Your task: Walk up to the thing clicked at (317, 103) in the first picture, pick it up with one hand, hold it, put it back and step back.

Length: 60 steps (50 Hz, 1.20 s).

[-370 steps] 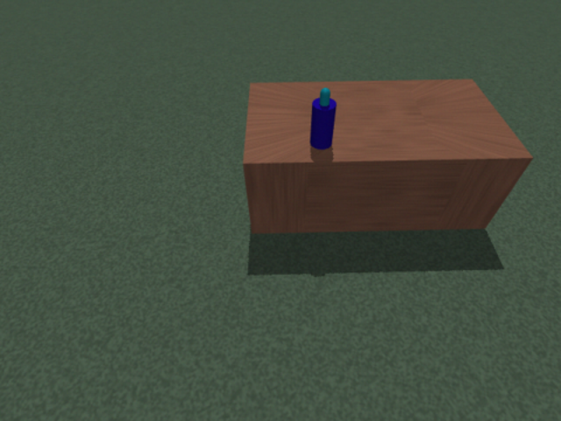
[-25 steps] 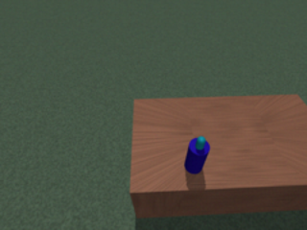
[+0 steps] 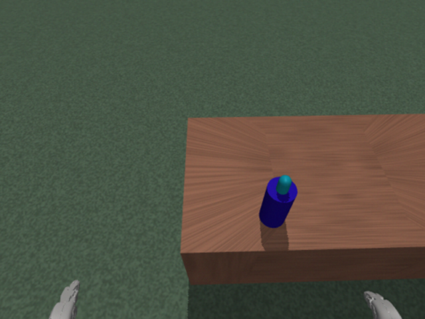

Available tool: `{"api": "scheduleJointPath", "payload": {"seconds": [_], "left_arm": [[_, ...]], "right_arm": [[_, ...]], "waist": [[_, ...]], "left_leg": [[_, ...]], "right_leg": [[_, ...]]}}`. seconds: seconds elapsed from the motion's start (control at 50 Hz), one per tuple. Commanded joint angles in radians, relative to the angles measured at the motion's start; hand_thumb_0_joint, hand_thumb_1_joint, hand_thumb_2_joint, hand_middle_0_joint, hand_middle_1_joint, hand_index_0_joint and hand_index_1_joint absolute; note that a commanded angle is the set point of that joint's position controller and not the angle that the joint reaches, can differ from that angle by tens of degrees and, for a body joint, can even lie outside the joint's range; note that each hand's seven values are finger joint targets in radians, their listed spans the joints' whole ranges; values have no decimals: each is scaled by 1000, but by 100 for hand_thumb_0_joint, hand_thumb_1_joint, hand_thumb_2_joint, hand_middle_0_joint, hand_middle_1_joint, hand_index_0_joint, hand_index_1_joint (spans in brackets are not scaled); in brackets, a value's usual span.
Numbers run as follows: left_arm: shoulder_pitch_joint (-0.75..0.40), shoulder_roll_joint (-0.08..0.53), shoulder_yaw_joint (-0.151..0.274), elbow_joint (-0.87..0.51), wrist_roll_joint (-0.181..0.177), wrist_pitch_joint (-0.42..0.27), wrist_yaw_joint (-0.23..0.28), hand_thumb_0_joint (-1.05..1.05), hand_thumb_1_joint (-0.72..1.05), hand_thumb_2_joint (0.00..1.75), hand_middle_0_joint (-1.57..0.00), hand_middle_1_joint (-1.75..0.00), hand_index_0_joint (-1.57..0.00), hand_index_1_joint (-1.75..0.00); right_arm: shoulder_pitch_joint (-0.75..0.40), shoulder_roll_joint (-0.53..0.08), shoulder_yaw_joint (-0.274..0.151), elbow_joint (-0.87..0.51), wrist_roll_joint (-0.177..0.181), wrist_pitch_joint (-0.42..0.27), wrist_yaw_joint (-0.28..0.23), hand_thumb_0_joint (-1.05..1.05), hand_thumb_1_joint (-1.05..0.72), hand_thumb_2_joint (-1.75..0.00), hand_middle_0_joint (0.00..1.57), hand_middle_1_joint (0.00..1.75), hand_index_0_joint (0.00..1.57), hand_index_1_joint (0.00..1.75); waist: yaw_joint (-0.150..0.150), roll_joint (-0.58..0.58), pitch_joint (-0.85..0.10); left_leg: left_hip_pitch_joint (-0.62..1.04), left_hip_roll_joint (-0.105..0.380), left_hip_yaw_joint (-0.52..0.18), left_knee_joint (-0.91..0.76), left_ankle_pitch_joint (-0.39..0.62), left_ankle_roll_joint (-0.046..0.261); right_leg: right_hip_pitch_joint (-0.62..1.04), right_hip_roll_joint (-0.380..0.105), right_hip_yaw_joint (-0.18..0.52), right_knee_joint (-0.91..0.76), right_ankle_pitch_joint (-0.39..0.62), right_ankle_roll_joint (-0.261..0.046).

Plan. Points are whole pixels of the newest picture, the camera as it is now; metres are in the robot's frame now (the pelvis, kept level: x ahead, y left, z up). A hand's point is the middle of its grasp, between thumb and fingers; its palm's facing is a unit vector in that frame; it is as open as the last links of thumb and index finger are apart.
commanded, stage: go down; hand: right
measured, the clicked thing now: (278, 199) +0.48 -0.17 -0.23
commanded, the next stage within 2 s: none
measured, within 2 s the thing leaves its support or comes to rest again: neither
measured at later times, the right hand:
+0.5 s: hand (357, 314) +0.17 -0.26 -0.12, palm faces +0.07 +0.95 -0.30, open 17.5 cm
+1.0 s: hand out of the picture +0.15 -0.27 -0.11, palm faces +0.11 +0.95 -0.29, open 17.6 cm
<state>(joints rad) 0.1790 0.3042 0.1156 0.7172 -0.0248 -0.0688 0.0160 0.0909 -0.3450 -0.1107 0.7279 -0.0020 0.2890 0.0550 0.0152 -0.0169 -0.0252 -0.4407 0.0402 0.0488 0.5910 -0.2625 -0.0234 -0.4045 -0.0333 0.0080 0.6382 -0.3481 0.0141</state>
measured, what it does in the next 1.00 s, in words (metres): stands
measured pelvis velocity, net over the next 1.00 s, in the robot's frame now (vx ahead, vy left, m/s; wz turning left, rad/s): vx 0.01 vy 0.00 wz -0.02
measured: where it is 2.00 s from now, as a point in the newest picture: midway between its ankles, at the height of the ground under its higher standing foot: outside the picture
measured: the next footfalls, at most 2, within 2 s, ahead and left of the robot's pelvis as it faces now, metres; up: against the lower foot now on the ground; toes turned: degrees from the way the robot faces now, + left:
none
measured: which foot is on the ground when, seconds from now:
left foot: down 0.00-1.00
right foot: down 0.00-1.00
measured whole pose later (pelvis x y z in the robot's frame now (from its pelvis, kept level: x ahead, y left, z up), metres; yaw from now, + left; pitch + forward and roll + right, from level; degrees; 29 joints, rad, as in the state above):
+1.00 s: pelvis +0.01 +0.00 -0.04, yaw -1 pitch +10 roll +2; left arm 0.40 0.26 0.08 0.29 -0.02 -0.10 0.11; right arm 0.35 -0.38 -0.21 0.20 0.04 0.44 0.12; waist 0.01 -0.02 -0.13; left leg -0.64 0.05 0.07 0.88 -0.41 -0.03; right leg -0.62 -0.03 0.04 0.94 -0.50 0.02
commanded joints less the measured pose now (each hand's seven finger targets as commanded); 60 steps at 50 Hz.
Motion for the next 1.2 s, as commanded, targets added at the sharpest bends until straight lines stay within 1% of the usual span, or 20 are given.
{"api": "scheduleJointPath", "payload": {"seconds": [0.0, 0.08, 0.16, 0.18, 0.2, 0.22, 0.24, 0.26, 0.28, 0.3, 0.38, 0.4, 0.5, 0.64, 0.82, 0.9, 0.96, 1.06, 1.12, 1.18], "left_arm": [[-94, 180, 65, -232, 8, -78, 20, 0, -53, 5, -7, -6, -7, -7], [-19, 175, 73, -260, 20, -103, 48, 0, -55, 6, -7, -6, -6, -7], [45, 171, 73, -273, 24, -102, 64, 0, -55, 6, -6, -6, -6, -6], [56, 162, 71, -285, 23, -98, 67, 0, -54, 5, -6, -6, -6, -6], [78, 155, 67, -277, 22, -95, 70, 0, -54, 5, -6, -5, -6, -6], [94, 158, 73, -275, 21, -92, 72, 0, -54, 5, -6, -5, -5, -6], [104, 139, 61, -269, 19, -89, 72, 0, -54, 5, -6, -6, -6, -6], [106, 135, 61, -263, 19, -85, 70, 0, -54, 4, -6, -6, -6, -6], [111, 134, 61, -282, 15, -86, 68, 0, -54, 5, -6, -6, -6, -6], [101, 138, 61, -293, 14, -86, 64, 0, -54, 4, -6, -6, -6, -6], [115, 142, 65, -346, 10, -84, 56, 0, -53, 4, -6, -6, -7, -6], [128, 142, 66, -369, 7, -86, 56, 0, -53, 4, -6, -6, -6, -6], [130, 143, 74, -429, 7, -84, 57, 0, -53, 4, -6, -6, -6, -6], [162, 117, 53, -502, 3, -82, 72, 0, -53, 4, -6, -6, -6, -6], [202, 118, 48, -570, -1, -78, 91, 0, -53, 4, -6, -6, -6, -6], [211, 111, 44, -579, -3, -86, 101, 0, -53, 4, -6, -6, -6, -6], [235, 108, 44, -598, -3, -88, 106, 0, -53, 4, -6, -6, -6, -6], [224, 93, 21, -632, -3, -90, 111, 0, -54, 5, -6, -6, -6, -6], [207, 91, 5, -663, -1, -97, 118, 0, -54, 5, -6, -6, -6, -6], [199, 38, -54, -669, 0, -105, 125, 0, -55, 5, -6, -6, -6, -6]], "right_arm": [[-79, -202, -74, -247, -13, -33, -23, 0, 50, -7, 2, 6, 3, 6], [-1, -194, -100, -272, -9, -46, -41, 0, 54, -6, 2, 6, 3, 6], [44, -211, -123, -314, -7, -34, -40, 0, 52, -5, 3, 6, 4, 6], [69, -209, -124, -337, -7, -24, -37, 0, 52, -4, 3, 5, 4, 5], [73, -199, -113, -339, -6, -14, -31, 0, 54, -4, 3, 6, 4, 6], [77, -222, -129, -367, -4, -5, -26, 0, 53, -3, 3, 5, 4, 5], [94, -200, -112, -358, -2, 6, -18, 0, 52, -3, 3, 5, 4, 5], [89, -218, -126, -387, -3, 14, -14, 0, 56, -4, 2, 6, 3, 6], [118, -168, -88, -357, 1, 31, -4, 0, 57, -4, 2, 6, 3, 6], [105, -173, -90, -388, 2, 40, 1, 0, 57, -4, 2, 6, 3, 6], [117, -207, -119, -459, 1, 71, 14, 0, 58, -5, 1, 6, 3, 6], [124, -191, -106, -474, 0, 78, 16, 0, 59, -6, 1, 6, 3, 6], [147, -215, -144, -538, 1, 88, 10, 0, 61, -5, 1, 7, 3, 7], [178, -226, -174, -612, 14, 97, 11, 0, 61, -5, 1, 6, 3, 6], [212, -237, -187, -678, 26, 111, 39, 0, 60, -4, 2, 6, 3, 6], [213, -241, -197, -686, 33, 112, 50, 0, 61, -5, 2, 6, 3, 6], [219, -256, -215, -715, 30, 107, 57, 0, 58, -5, 2, 6, 3, 6], [237, -258, -221, -721, 35, 105, 61, 0, 58, -4, 2, 6, 3, 6], [179, -279, -236, -739, 40, 94, 61, 0, 58, -4, 3, 5, 4, 5], [61, -318, -263, -792, 43, 54, 56, 0, 57, -4, 3, 6, 4, 6]], "waist": [[-9, -13, -199], [-14, -1, -281], [-12, -24, -299], [-17, -27, -287], [-2, -21, -272], [-5, -28, -257], [0, -27, -218], [-5, -45, -232], [7, -34, -196], [4, -41, -194], [-3, -52, -207], [7, -35, -217], [-9, -45, -236], [-15, -34, -232], [-4, -43, -234], [-2, -38, -190], [-4, -37, -209], [-7, -35, -206], [-2, -45, -225], [-4, -77, -231]], "left_leg": [[102, -30, 8, -30, 83, 32], [121, -27, 10, 38, 220, 28], [102, -33, 17, 78, 259, 29], [95, -31, 17, 76, 244, 27], [80, -34, 19, 76, 233, 26], [69, -33, 19, 75, 216, 26], [56, -32, 22, 73, 198, 25], [51, -33, 23, 82, 210, 28], [36, -35, 27, 84, 205, 26], [17, -37, 30, 93, 196, 28], [16, -36, 33, 114, 200, 28], [8, -39, 35, 125, 212, 25], [3, -35, 30, 150, 193, 26], [-28, -29, 23, 149, 90, 24], [-64, -32, 25, 179, 76, 25], [-91, -28, 18, 163, 15, 22], [-85, -27, 18, 173, 26, 23], [-81, -24, 15, 173, 22, 22], [-76, -23, 14, 179, 39, 19], [-68, -18, 1, 175, 17, 20]], "right_leg": [[-1, 30, -9, -62, 144, -24], [27, 24, 2, 8, 307, -15], [28, 18, 7, 37, 393, -2], [18, 23, 2, 38, 360, -5], [9, 22, 1, 39, 345, -7], [-5, 25, -1, 36, 312, -9], [-30, 26, -4, 35, 284, -9], [-25, 25, -3, 44, 309, -7], [-42, 23, -1, 47, 314, -5], [-48, 19, 1, 50, 320, -3], [-57, 16, 7, 77, 355, 2], [-42, 12, 11, 84, 381, 4], [-63, 16, 15, 108, 364, 5], [-133, 27, 9, 114, 185, -7], [-150, 24, 19, 136, 199, -3], [-186, 30, 11, 136, 91, -13], [-179, 31, 11, 142, 110, -11], [-195, 34, 10, 153, 101, -13], [-194, 32, 17, 158, 117, -11], [-180, 31, 15, 154, 89, -10]]}}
